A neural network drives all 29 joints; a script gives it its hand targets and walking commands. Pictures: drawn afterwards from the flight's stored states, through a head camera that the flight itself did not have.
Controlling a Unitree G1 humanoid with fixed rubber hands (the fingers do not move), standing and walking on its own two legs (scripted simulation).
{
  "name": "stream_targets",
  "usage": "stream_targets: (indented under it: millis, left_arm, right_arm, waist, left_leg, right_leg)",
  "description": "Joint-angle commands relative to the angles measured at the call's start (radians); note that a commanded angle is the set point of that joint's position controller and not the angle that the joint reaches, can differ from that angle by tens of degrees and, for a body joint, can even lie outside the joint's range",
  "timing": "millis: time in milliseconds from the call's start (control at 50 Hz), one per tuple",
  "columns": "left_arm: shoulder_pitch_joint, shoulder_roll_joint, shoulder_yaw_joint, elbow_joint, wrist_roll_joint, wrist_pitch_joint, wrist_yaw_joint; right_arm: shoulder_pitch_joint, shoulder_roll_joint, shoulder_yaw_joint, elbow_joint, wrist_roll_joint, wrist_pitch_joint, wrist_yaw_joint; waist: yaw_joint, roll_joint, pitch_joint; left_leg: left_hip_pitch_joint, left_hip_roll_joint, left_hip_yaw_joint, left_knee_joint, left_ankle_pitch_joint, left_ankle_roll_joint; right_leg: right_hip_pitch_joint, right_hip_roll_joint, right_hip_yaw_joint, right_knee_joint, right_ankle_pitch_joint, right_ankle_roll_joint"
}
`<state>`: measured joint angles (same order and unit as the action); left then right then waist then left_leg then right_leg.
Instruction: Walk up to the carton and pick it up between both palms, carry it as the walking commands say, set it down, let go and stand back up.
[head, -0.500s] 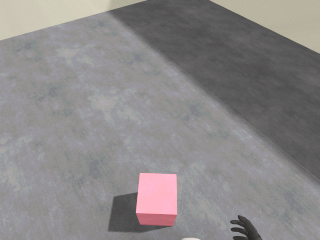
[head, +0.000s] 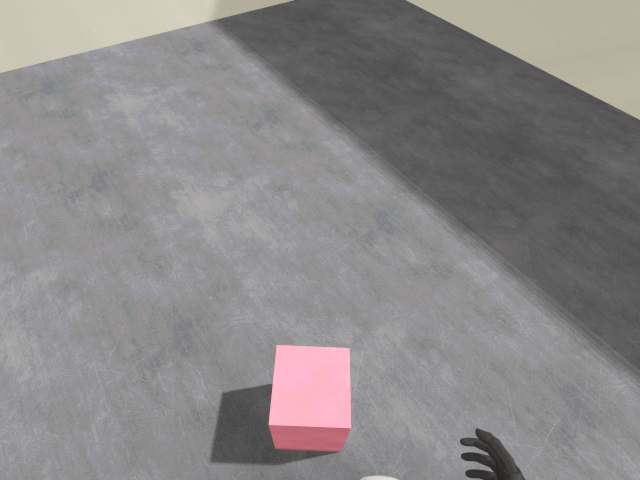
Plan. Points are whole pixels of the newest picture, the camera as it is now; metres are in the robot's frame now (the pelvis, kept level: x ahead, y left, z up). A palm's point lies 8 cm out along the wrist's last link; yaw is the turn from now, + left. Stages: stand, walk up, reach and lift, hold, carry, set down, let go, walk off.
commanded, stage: stand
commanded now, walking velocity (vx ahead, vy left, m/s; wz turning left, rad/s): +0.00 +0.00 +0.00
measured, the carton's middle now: (310, 401) +0.37 +0.00 -0.62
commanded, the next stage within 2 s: reach and lift in 0.10 s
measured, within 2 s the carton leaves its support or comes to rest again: neither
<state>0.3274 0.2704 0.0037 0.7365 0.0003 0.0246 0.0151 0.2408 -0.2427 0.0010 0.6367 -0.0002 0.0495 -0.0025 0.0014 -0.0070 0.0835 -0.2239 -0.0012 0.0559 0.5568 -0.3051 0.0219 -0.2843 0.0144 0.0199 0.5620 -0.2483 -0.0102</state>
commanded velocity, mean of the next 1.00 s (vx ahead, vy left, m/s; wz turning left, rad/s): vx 0.00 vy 0.00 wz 0.00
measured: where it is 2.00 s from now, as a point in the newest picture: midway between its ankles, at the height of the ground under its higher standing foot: outside the picture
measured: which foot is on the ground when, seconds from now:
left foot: down 0.00-1.00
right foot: down 0.00-1.00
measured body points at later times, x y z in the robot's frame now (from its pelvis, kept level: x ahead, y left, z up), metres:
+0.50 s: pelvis +0.01 -0.01 -0.01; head +0.06 -0.01 +0.43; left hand +0.19 +0.24 -0.11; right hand +0.17 -0.25 -0.12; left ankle +0.00 +0.11 -0.73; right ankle +0.03 -0.11 -0.73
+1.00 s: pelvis -0.04 -0.01 -0.08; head +0.14 -0.01 +0.34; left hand +0.29 +0.23 -0.17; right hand +0.29 -0.20 -0.18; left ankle +0.00 +0.11 -0.73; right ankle +0.03 -0.11 -0.73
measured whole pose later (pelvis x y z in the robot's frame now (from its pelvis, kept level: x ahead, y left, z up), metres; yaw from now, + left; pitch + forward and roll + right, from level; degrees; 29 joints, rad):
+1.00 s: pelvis -0.04 -0.01 -0.08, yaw +1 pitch +15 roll +1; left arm -0.36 0.27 0.07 0.66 -0.01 0.07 -0.03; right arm -0.36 -0.19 -0.05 0.62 0.00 0.09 -0.06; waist 0.00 -0.01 0.15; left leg -0.89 0.00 0.06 1.08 -0.46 0.02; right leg -0.95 0.00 0.02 1.08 -0.40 -0.01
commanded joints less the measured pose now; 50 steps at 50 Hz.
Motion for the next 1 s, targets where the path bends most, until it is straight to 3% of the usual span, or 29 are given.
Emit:
stream_targets:
  millis: [0, 80, 100, 120, 140, 160, 180, 260, 280, 300, 340, 380, 420, 440, 460, 580, 600, 640, 660, 680, 740, 760, 780, 860, 880, 900, 940, 960, 980]
  left_arm:
    - [-0.023, 0.101, 0.031, -0.018, 0.027, -0.024, -0.010]
    - [-0.035, 0.093, 0.036, -0.023, 0.024, -0.021, -0.010]
    - [-0.386, 0.080, 0.049, -0.374, -0.026, 0.036, -0.029]
    - [-0.497, 0.100, 0.072, -0.459, 0.003, 0.080, -0.048]
    - [-0.477, 0.064, 0.057, -0.385, 0.000, 0.113, -0.048]
    - [-0.459, 0.053, 0.067, -0.339, -0.008, 0.129, -0.059]
    - [-0.405, 0.065, 0.085, -0.298, -0.012, 0.129, -0.070]
    - [-0.279, 0.059, 0.115, -0.190, 0.026, 0.131, -0.078]
    - [-0.269, 0.052, 0.124, -0.151, 0.038, 0.129, -0.082]
    - [-0.228, 0.044, 0.122, -0.096, 0.039, 0.122, -0.088]
    - [-0.233, 0.043, 0.127, -0.051, 0.042, 0.104, -0.098]
    - [-0.257, 0.043, 0.115, -0.058, 0.034, 0.079, -0.105]
    - [-0.317, 0.061, 0.127, -0.076, 0.025, 0.056, -0.107]
    - [-0.344, 0.045, 0.115, -0.114, 0.015, 0.045, -0.101]
    - [-0.358, 0.053, 0.124, -0.126, 0.008, 0.040, -0.103]
    - [-0.450, 0.036, 0.091, -0.165, -0.024, 0.007, -0.093]
    - [-0.458, 0.025, 0.067, -0.143, -0.039, 0.010, -0.091]
    - [-0.540, 0.023, 0.068, -0.181, -0.058, 0.002, -0.077]
    - [-0.581, 0.041, 0.081, -0.183, -0.057, 0.001, -0.068]
    - [-0.605, 0.052, 0.087, -0.186, -0.067, 0.002, -0.060]
    - [-0.721, 0.059, 0.114, -0.222, -0.080, -0.001, -0.038]
    - [-0.718, 0.066, 0.136, -0.190, -0.080, 0.009, -0.036]
    - [-0.728, 0.045, 0.121, -0.166, -0.092, 0.013, -0.035]
    - [-0.805, 0.028, 0.164, -0.102, -0.082, 0.035, -0.018]
    - [-0.879, 0.033, 0.174, -0.130, -0.089, 0.033, -0.014]
    - [-0.870, 0.009, 0.176, -0.061, -0.091, 0.042, -0.016]
    - [-0.953, 0.017, 0.191, -0.072, -0.087, 0.037, -0.017]
    - [-0.988, 0.027, 0.204, -0.015, -0.085, 0.045, -0.022]
    - [-1.042, -0.009, 0.176, -0.036, -0.103, 0.040, -0.025]
  right_arm:
    - [0.044, -0.111, -0.046, 0.024, -0.030, -0.026, -0.012]
    - [0.045, -0.121, -0.049, 0.029, -0.033, -0.028, -0.015]
    - [-0.224, -0.115, -0.112, -0.322, 0.038, 0.050, 0.007]
    - [-0.240, -0.152, -0.169, -0.222, 0.026, 0.091, 0.027]
    - [-0.234, -0.145, -0.160, -0.169, 0.023, 0.127, 0.039]
    - [-0.227, -0.135, -0.164, -0.154, 0.000, 0.140, 0.048]
    - [-0.202, -0.133, -0.176, -0.149, 0.000, 0.128, 0.056]
    - [-0.195, -0.090, -0.199, -0.164, -0.032, 0.106, 0.050]
    - [-0.196, -0.076, -0.191, -0.164, -0.023, 0.095, 0.045]
    - [-0.176, -0.056, -0.176, -0.161, -0.027, 0.090, 0.042]
    - [-0.175, -0.047, -0.156, -0.159, -0.024, 0.067, 0.037]
    - [-0.161, -0.019, -0.137, -0.155, -0.007, 0.047, 0.030]
    - [-0.230, -0.006, -0.145, -0.194, -0.015, 0.027, 0.023]
    - [-0.236, 0.014, -0.126, -0.185, -0.013, 0.019, 0.025]
    - [-0.248, 0.026, -0.127, -0.200, -0.003, 0.018, 0.021]
    - [-0.340, 0.069, -0.095, -0.217, 0.022, -0.003, -0.001]
    - [-0.343, 0.069, -0.102, -0.210, 0.019, -0.005, -0.006]
    - [-0.435, 0.052, -0.132, -0.211, 0.004, -0.008, -0.016]
    - [-0.453, 0.038, -0.134, -0.190, 0.009, -0.009, -0.021]
    - [-0.474, 0.029, -0.158, -0.191, 0.006, -0.007, -0.029]
    - [-0.594, 0.008, -0.185, -0.171, 0.011, -0.003, -0.050]
    - [-0.614, 0.010, -0.190, -0.156, 0.004, 0.004, -0.056]
    - [-0.622, 0.015, -0.192, -0.136, 0.011, 0.010, -0.062]
    - [-0.692, 0.010, -0.218, -0.063, 0.017, 0.029, -0.080]
    - [-0.740, 0.011, -0.227, -0.067, 0.024, 0.026, -0.084]
    - [-0.775, 0.012, -0.225, -0.060, 0.019, 0.028, -0.085]
    - [-0.822, 0.039, -0.221, -0.053, 0.024, 0.031, -0.093]
    - [-0.867, 0.066, -0.211, -0.049, 0.030, 0.035, -0.102]
    - [-0.924, 0.048, -0.231, -0.069, 0.032, 0.030, -0.100]
  waist:
    - [-0.012, 0.018, -0.099]
    - [-0.008, 0.080, -0.103]
    - [-0.028, 0.044, 0.020]
    - [-0.054, 0.077, 0.038]
    - [-0.047, 0.069, 0.048]
    - [-0.021, 0.021, 0.033]
    - [-0.019, 0.052, 0.063]
    - [0.003, 0.001, -0.011]
    - [0.004, 0.009, -0.001]
    - [0.003, -0.040, -0.009]
    - [0.005, -0.049, 0.007]
    - [0.000, -0.037, -0.011]
    - [-0.004, -0.077, -0.047]
    - [0.005, -0.029, -0.081]
    - [-0.001, -0.051, -0.108]
    - [0.009, -0.009, -0.227]
    - [-0.010, -0.028, -0.236]
    - [-0.010, -0.030, -0.267]
    - [-0.010, 0.004, -0.271]
    - [-0.025, -0.031, -0.314]
    - [-0.022, -0.004, -0.400]
    - [-0.026, -0.053, -0.429]
    - [-0.043, -0.041, -0.425]
    - [-0.055, -0.013, -0.492]
    - [-0.061, -0.029, -0.555]
    - [-0.055, -0.046, -0.530]
    - [-0.045, -0.036, -0.572]
    - [-0.048, -0.064, -0.553]
    - [-0.070, -0.044, -0.604]
  left_leg:
    - [0.097, 0.098, -0.091, -0.143, 0.050, 0.052]
    - [0.087, 0.125, -0.122, -0.176, 0.051, 0.060]
    - [-0.211, 0.024, -0.020, -0.064, -0.156, -0.040]
    - [-0.205, 0.018, -0.036, -0.093, -0.257, -0.043]
    - [-0.197, 0.022, -0.036, -0.102, -0.286, -0.031]
    - [-0.174, 0.025, -0.024, -0.086, -0.292, -0.028]
    - [-0.200, 0.028, -0.039, -0.077, -0.259, -0.027]
    - [-0.161, 0.006, -0.036, -0.029, -0.066, -0.024]
    - [-0.158, 0.004, -0.043, -0.004, -0.032, -0.021]
    - [-0.161, 0.000, -0.046, -0.003, -0.005, -0.015]
    - [-0.167, -0.012, -0.047, 0.039, 0.025, -0.014]
    - [-0.196, -0.012, -0.052, 0.064, 0.057, -0.003]
    - [-0.238, -0.014, -0.068, 0.093, 0.072, 0.004]
    - [-0.215, -0.010, -0.073, 0.097, 0.101, 0.004]
    - [-0.230, -0.019, -0.066, 0.125, 0.107, 0.006]
    - [-0.361, -0.023, -0.086, 0.234, 0.177, 0.017]
    - [-0.364, -0.029, -0.088, 0.249, 0.156, 0.016]
    - [-0.419, -0.025, -0.102, 0.282, 0.151, 0.004]
    - [-0.439, -0.021, -0.101, 0.303, 0.152, -0.003]
    - [-0.465, -0.026, -0.100, 0.326, 0.178, -0.002]
    - [-0.494, -0.026, -0.107, 0.361, 0.147, -0.010]
    - [-0.532, -0.032, -0.099, 0.380, 0.128, -0.009]
    - [-0.575, -0.035, -0.098, 0.384, 0.131, -0.010]
    - [-0.628, -0.038, -0.104, 0.397, 0.119, -0.008]
    - [-0.652, -0.041, -0.099, 0.422, 0.112, -0.008]
    - [-0.681, -0.051, -0.098, 0.429, 0.127, -0.009]
    - [-0.676, -0.051, -0.093, 0.438, 0.113, -0.007]
    - [-0.745, -0.050, -0.087, 0.448, 0.052, -0.003]
    - [-0.741, -0.053, -0.098, 0.446, 0.059, -0.007]
  right_leg:
    - [-0.028, -0.085, 0.127, -0.125, 0.203, -0.030]
    - [-0.011, -0.062, 0.098, -0.091, 0.170, -0.029]
    - [-0.179, 0.020, -0.002, -0.031, -0.088, -0.027]
    - [-0.133, 0.001, -0.020, -0.005, -0.194, -0.019]
    - [-0.098, -0.008, -0.025, -0.013, -0.216, -0.021]
    - [-0.082, -0.012, -0.035, -0.014, -0.248, -0.020]
    - [-0.048, -0.018, -0.033, -0.010, -0.218, -0.027]
    - [0.001, -0.013, -0.024, -0.006, -0.085, -0.005]
    - [-0.002, -0.017, -0.006, 0.001, -0.053, 0.001]
    - [0.012, -0.001, -0.025, 0.015, -0.022, 0.014]
    - [-0.011, -0.003, -0.010, 0.029, 0.024, 0.021]
    - [-0.035, -0.006, 0.007, 0.047, 0.078, 0.019]
    - [-0.065, -0.011, 0.012, 0.080, 0.128, 0.024]
    - [-0.087, -0.012, 0.013, 0.100, 0.136, 0.014]
    - [-0.069, -0.006, 0.015, 0.111, 0.159, 0.023]
    - [-0.129, -0.001, 0.019, 0.260, 0.288, 0.024]
    - [-0.170, 0.006, 0.010, 0.273, 0.259, 0.025]
    - [-0.233, 0.013, 0.004, 0.319, 0.226, 0.029]
    - [-0.287, 0.006, 0.004, 0.337, 0.202, 0.027]
    - [-0.277, 0.011, 0.008, 0.351, 0.245, 0.029]
    - [-0.313, 0.024, 0.002, 0.394, 0.190, 0.030]
    - [-0.324, 0.031, 0.002, 0.402, 0.177, 0.038]
    - [-0.324, 0.023, 0.011, 0.402, 0.198, 0.033]
    - [-0.384, 0.024, 0.009, 0.427, 0.158, 0.033]
    - [-0.387, 0.025, 0.022, 0.436, 0.165, 0.031]
    - [-0.415, 0.025, 0.017, 0.436, 0.173, 0.035]
    - [-0.459, 0.036, 0.016, 0.440, 0.132, 0.036]
    - [-0.478, 0.027, 0.022, 0.431, 0.082, 0.043]
    - [-0.500, 0.038, 0.009, 0.448, 0.087, 0.037]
